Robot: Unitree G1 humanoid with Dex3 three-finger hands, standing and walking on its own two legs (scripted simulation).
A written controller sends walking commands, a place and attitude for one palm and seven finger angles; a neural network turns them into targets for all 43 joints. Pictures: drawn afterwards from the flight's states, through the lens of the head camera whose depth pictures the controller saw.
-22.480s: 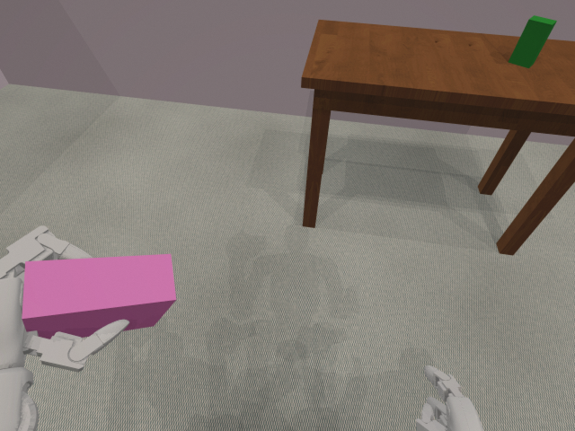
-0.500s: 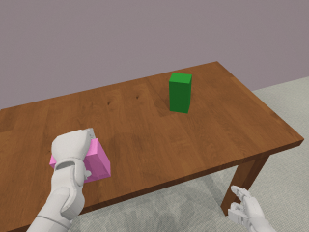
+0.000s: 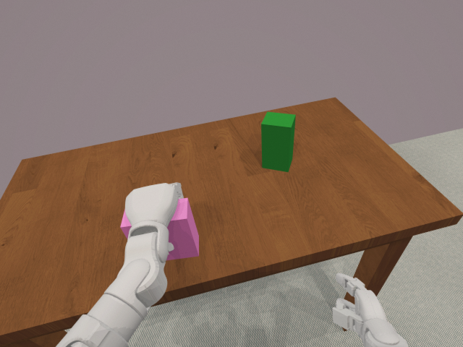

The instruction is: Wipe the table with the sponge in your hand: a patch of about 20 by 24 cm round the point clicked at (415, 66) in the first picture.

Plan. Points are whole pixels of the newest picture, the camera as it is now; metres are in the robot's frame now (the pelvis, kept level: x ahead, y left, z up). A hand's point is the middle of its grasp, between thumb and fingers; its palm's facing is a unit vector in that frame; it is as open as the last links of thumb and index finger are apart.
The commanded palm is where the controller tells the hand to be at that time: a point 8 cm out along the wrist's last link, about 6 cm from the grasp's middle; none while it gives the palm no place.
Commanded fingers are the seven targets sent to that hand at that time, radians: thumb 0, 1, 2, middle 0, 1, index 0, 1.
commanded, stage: wipe forward along the third lane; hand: left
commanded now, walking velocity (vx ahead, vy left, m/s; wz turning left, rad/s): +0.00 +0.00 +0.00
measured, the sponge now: (166, 238) +0.31 +0.19 +0.02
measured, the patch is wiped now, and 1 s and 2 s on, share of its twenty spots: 0.75 0.95 1.00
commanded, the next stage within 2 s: wipe back along the third lane in 1.68 s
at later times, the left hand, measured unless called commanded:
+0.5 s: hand (171, 211) +0.34 +0.18 +0.07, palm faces -0.03 -0.05 -1.00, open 9.4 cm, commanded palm +0.33 +0.18 +0.10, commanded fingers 0.00 0.10 1.30 -1.20 -1.60 -1.20 -1.60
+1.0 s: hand (174, 190) +0.39 +0.19 +0.07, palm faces -0.07 -0.02 -1.00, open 9.4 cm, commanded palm +0.38 +0.20 +0.10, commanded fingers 0.00 0.10 1.30 -1.20 -1.60 -1.20 -1.60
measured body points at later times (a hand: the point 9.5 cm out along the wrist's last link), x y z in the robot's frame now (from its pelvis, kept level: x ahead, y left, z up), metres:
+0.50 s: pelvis -0.02 -0.01 +0.00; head -0.04 -0.06 +0.45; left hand +0.33 +0.18 +0.12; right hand +0.19 -0.24 -0.11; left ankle +0.01 +0.13 -0.74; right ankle -0.01 -0.10 -0.74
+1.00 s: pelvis -0.02 -0.02 -0.01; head -0.02 -0.05 +0.44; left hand +0.39 +0.19 +0.12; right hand +0.10 -0.28 -0.14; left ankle +0.01 +0.13 -0.74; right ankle -0.01 -0.10 -0.74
